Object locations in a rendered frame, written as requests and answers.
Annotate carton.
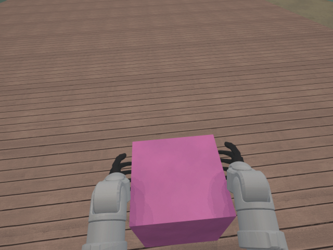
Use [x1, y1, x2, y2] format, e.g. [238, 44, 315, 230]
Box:
[129, 134, 236, 247]

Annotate robot right forearm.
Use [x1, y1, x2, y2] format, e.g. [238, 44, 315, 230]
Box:
[227, 161, 288, 250]

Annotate robot right hand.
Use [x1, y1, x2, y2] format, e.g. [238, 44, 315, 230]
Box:
[218, 142, 244, 180]

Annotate robot left hand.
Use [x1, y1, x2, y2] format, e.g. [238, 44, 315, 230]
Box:
[109, 153, 132, 191]

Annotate robot left forearm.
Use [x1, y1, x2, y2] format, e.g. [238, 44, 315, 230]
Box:
[82, 172, 131, 250]

